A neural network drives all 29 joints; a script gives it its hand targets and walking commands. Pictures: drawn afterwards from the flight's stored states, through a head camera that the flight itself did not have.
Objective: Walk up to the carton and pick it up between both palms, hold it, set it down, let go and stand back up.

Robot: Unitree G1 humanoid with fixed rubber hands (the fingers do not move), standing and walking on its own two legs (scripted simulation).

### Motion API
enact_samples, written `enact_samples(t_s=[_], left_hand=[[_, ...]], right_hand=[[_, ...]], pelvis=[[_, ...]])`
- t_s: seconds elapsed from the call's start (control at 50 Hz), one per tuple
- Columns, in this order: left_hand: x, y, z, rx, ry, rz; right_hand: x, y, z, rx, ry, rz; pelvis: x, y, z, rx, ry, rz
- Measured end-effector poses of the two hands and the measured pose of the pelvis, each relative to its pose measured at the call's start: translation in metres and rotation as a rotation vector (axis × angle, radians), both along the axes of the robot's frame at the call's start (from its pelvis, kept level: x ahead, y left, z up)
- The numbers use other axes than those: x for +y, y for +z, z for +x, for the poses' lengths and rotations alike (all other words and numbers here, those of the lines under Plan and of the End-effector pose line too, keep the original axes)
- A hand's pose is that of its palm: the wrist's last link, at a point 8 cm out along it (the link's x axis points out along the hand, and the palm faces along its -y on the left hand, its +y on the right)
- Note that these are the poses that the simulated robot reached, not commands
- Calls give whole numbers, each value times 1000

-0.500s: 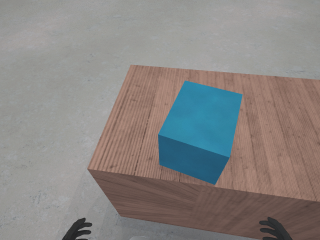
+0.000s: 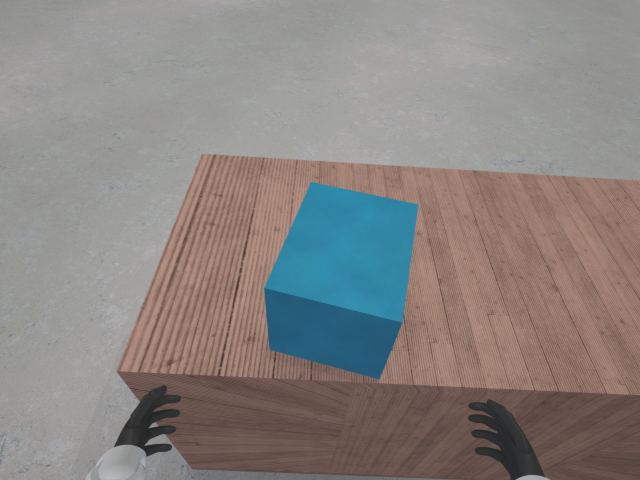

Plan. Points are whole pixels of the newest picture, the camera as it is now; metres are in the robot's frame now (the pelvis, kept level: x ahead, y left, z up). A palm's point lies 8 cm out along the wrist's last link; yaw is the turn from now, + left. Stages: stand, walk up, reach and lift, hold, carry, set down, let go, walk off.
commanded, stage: reach and lift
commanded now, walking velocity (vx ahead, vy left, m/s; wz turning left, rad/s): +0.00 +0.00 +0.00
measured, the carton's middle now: (344, 276) +0.43 -0.01 -0.04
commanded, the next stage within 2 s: none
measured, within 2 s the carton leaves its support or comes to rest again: neither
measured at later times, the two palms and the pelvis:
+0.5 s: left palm (123, 425) +0.19 +0.27 -0.04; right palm (488, 444) +0.18 -0.18 -0.04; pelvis +0.03 +0.04 +0.01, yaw -3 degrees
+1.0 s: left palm (148, 400) +0.21 +0.24 -0.02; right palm (481, 436) +0.18 -0.17 -0.03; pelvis +0.05 +0.06 +0.01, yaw -3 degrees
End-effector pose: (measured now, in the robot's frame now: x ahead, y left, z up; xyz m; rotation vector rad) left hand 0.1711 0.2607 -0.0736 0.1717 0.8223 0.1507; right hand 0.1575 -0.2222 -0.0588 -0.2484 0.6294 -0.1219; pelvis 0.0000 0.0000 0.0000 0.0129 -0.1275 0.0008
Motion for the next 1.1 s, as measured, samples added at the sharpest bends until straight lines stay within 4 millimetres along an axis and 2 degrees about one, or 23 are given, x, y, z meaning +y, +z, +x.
enact_samples(t_s=[0.12, 0.26, 0.4, 0.58, 0.76, 0.98, 1.1], left_hand=[[2, -1, -4, 19, 11, -17], [9, 12, -7, -43, -2, -24], [11, 23, 5, -106, -55, -51], [6, 34, 30, -225, -108, -76], [-9, 40, 43, -322, -151, -120], [-18, 49, 43, -431, -198, -138], [-22, 58, 41, -495, -220, -150]], right_hand=[[3, 13, 3, -29, -30, 6], [28, 18, 14, -76, -35, 58], [46, 20, 17, -119, -81, 91], [43, 26, 24, -186, -128, 95], [46, 34, 31, -257, -159, 113], [54, 33, 26, -309, -194, 153], [59, 40, 24, -376, -207, 173]], pelvis=[[4, 5, 5, -10, -19, -1], [16, 10, 10, 0, -28, -7], [33, 13, 20, 17, -44, -15], [51, 14, 35, 16, -60, -28], [59, 14, 47, 8, -63, -37], [59, 12, 51, -8, -53, -43], [57, 11, 47, -11, -51, -41]])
